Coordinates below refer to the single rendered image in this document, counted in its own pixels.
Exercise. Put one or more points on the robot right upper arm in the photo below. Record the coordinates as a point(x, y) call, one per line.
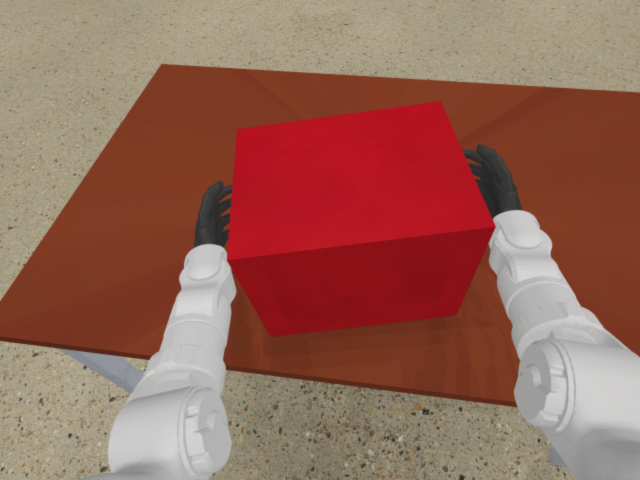
point(586, 399)

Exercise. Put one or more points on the table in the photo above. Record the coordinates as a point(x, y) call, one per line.
point(102, 283)

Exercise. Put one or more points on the robot right forearm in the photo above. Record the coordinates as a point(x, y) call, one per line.
point(537, 298)

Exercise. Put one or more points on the robot left forearm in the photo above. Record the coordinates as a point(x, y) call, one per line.
point(196, 334)

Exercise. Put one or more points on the robot left upper arm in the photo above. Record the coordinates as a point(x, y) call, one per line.
point(180, 434)

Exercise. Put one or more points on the carton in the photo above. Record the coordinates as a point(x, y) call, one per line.
point(354, 220)

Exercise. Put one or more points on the robot right hand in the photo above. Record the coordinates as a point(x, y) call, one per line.
point(496, 186)

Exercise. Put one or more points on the robot left hand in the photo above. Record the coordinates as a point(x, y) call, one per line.
point(210, 224)

